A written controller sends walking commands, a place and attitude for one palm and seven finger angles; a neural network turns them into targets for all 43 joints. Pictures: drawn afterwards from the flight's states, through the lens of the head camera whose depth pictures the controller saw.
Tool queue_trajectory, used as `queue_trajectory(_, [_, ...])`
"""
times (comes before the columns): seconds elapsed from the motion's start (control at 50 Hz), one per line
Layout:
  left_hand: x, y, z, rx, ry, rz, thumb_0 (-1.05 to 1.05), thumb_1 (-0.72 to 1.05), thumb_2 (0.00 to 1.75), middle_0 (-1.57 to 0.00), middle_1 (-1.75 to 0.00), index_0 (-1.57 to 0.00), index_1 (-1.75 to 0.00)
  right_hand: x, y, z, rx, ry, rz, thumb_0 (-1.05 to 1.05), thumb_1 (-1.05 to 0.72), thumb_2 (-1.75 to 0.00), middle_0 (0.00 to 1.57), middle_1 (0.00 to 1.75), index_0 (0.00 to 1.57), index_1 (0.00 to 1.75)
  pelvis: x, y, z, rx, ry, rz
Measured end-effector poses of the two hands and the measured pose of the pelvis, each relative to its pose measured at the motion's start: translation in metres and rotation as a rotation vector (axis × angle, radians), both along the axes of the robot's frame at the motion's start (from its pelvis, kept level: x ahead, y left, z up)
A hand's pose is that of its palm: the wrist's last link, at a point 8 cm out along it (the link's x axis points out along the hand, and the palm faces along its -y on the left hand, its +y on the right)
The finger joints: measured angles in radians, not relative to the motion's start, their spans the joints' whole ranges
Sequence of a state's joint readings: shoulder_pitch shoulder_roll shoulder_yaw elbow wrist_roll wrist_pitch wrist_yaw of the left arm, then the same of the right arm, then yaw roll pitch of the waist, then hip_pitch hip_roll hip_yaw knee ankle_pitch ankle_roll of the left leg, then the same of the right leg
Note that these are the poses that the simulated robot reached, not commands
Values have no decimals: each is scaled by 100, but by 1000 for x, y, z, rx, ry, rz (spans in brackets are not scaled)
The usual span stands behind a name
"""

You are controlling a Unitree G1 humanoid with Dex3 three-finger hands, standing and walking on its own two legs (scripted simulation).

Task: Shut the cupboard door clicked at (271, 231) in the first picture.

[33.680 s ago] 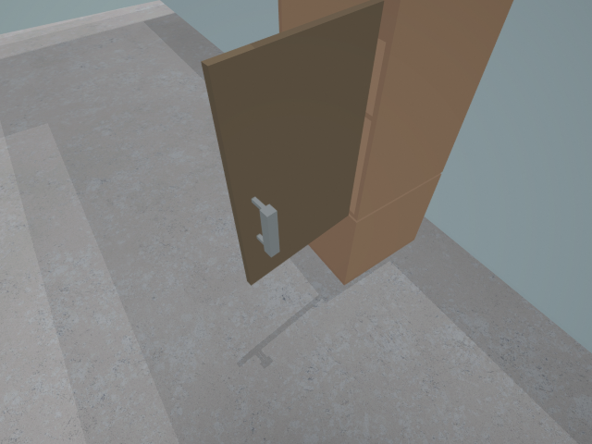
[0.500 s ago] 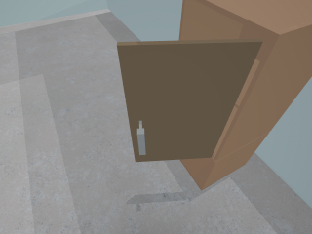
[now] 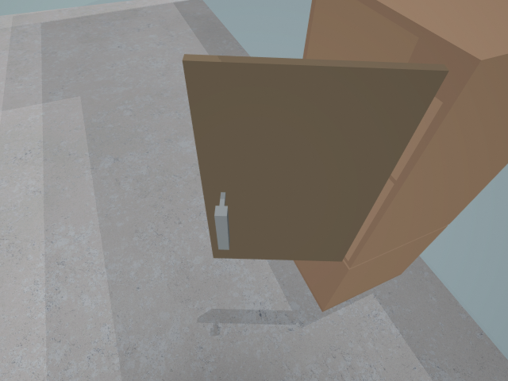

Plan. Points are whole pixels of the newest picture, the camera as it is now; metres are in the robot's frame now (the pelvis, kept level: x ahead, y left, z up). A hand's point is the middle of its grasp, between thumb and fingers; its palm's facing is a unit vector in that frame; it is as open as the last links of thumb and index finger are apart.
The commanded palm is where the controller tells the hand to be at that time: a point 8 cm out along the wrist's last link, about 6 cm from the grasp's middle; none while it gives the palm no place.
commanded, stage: shuffle to correct the standing spot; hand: left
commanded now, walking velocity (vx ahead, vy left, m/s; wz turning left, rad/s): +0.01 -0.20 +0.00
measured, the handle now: (223, 221) +0.45 +0.09 -0.10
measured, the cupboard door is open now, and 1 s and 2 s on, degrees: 65 65 65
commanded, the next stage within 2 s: come to a stop and stand still in 0.40 s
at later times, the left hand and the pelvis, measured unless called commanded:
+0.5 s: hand out of the picture +0.04 +0.10 -0.17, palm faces +0.08 -0.97 -0.22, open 7.3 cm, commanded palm none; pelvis +0.01 -0.09 -0.01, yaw +2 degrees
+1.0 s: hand out of the picture +0.01 +0.05 -0.16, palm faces +0.09 -0.97 -0.21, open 7.3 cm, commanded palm none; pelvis +0.02 -0.13 +0.01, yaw +3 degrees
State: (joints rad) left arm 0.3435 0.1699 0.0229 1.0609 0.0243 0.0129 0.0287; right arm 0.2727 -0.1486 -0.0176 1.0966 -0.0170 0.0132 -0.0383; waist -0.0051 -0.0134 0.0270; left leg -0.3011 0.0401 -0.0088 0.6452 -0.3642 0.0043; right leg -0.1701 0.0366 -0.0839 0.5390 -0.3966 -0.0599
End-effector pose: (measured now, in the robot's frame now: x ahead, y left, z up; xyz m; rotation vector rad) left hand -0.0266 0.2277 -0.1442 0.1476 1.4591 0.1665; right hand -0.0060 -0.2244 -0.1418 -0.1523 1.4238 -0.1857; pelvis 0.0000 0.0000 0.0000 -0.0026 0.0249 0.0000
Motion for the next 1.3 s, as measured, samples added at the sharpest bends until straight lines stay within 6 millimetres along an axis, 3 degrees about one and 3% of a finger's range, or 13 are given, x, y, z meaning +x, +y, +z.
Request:
queue_trajectory(0.12, [-21,-19,-16,-39,56,70,0,91,90,-19,-30,-20,-30,33,-11,2,-44,-18,54,1,-91,-89,20,30,20,30,11,-8,-7,-8,-15,36])
queue_trajectory(0.18, [-22,-31,-16,-62,91,57,0,91,90,-19,-30,-20,-30,46,-14,8,-49,-78,47,1,-91,-89,20,30,20,30,14,-14,-4,5,-17,13])
queue_trajectory(0.3, [14,-46,-2,-55,7,63,1,91,90,-19,-30,-20,-30,47,-38,14,-42,-72,58,1,-92,-89,21,30,20,30,13,-37,6,-14,-8,26])
queue_trajectory(0.4, [48,-63,3,-7,-99,43,0,91,90,-19,-30,-20,-30,50,-77,1,-19,-55,57,1,-91,-89,21,30,20,30,14,-70,-1,-16,0,34])
queue_trajectory(0.46, [56,-75,0,25,-127,28,0,91,90,-19,-30,-20,-30,57,-104,-8,-28,-55,46,1,-91,-89,21,30,20,30,13,-88,-9,-10,2,33])
queue_trajectory(0.56, [61,-95,1,16,-136,32,0,91,90,-19,-30,-20,-30,76,-127,6,-60,-101,59,1,-91,-89,20,30,20,30,15,-103,-2,-14,4,47])
queue_trajectory(0.7, [63,-119,-15,-42,-151,70,0,92,89,-19,-30,-20,-30,90,-118,19,-48,-170,101,1,-91,-89,20,29,19,30,21,-115,-1,-21,-21,52])
queue_trajectory(0.9, [43,-126,8,-1,-106,66,1,93,89,-20,-30,-20,-30,92,-120,15,1,-161,111,0,-95,-89,20,30,20,30,19,-122,10,3,-33,49])
queue_trajectory(1.12, [31,-129,10,19,-97,19,1,91,90,-20,-30,-20,-30,59,-130,10,19,-119,77,1,-94,-89,20,30,20,30,12,-126,8,-2,-29,44])
queue_trajectory(1.3, [55,-118,18,29,-172,-10,1,91,89,-20,-30,-20,-30,32,-112,2,63,-103,71,1,-92,-89,20,30,19,30,15,-117,9,3,-41,42])
